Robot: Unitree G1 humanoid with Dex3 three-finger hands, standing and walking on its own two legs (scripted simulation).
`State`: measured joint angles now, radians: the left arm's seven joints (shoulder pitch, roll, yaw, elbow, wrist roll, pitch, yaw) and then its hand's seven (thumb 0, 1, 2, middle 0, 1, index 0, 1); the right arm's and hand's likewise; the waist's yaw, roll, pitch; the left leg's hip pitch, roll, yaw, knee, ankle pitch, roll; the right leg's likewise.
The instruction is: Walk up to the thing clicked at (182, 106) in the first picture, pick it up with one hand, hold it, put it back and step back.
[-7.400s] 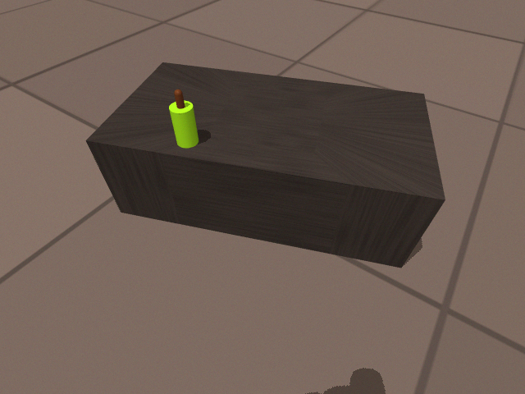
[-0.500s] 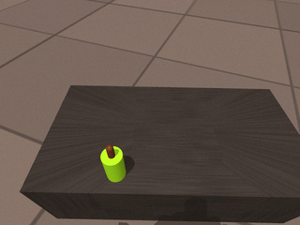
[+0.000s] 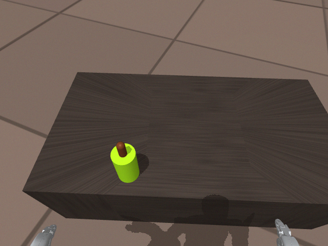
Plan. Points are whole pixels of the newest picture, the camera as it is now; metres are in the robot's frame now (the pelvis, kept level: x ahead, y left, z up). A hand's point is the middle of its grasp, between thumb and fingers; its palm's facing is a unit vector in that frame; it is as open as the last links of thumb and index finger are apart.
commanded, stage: go down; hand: left
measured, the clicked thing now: (124, 159) +0.45 +0.16 -0.20
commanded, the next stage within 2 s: none
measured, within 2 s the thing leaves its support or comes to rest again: neither
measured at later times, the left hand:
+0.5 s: hand (62, 241) +0.17 +0.27 -0.11, palm faces +0.04 -0.95 -0.31, open 17.3 cm
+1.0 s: hand (53, 224) +0.20 +0.29 -0.08, palm faces +0.11 -0.95 -0.29, open 17.3 cm
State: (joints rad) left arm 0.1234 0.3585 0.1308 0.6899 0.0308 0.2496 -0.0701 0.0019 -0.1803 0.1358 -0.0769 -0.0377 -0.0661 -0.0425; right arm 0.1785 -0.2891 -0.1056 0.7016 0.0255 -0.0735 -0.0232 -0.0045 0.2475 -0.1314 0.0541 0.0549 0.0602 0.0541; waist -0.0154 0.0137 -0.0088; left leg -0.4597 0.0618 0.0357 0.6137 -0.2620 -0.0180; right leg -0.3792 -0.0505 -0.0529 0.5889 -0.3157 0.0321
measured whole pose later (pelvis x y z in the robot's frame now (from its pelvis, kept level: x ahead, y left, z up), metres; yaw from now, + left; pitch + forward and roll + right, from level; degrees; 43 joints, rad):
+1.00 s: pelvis +0.01 +0.00 -0.01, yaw +1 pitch +7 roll -1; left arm 0.15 0.43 0.27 0.45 -0.01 0.28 -0.19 -0.01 -0.51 0.08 -0.08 -0.05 -0.06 -0.06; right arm 0.34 -0.23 -0.04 0.39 0.03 -0.12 -0.07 -0.01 0.52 -0.05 0.05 0.05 0.06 0.05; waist -0.02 0.00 -0.07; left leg -0.52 0.07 0.01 0.74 -0.34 -0.03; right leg -0.42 -0.05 -0.07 0.70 -0.40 0.03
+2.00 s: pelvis +0.01 +0.01 -0.01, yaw -1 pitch +9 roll -2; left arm -0.38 0.66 0.44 0.99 -0.09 -0.06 -0.46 -0.01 -0.48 0.07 -0.05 -0.03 -0.04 -0.03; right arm 0.28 -0.26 -0.02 0.50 0.02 -0.15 -0.07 -0.01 0.51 -0.06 0.05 0.05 0.06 0.05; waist -0.05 -0.02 -0.08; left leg -0.55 0.07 0.04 0.70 -0.32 -0.01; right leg -0.46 -0.04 -0.04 0.65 -0.35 0.04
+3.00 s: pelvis -0.02 +0.01 -0.06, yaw -2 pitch +19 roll -4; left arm -0.54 0.63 0.57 1.15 -0.24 -0.47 -0.52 -0.01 -0.49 0.02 -0.05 -0.04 -0.05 -0.04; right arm 0.24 -0.27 -0.02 0.33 -0.03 -0.19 -0.01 -0.01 0.54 -0.05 0.06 0.05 0.06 0.05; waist -0.16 -0.05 -0.10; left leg -0.97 0.10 -0.01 1.06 -0.42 -0.01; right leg -0.87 -0.02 -0.05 0.99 -0.46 0.04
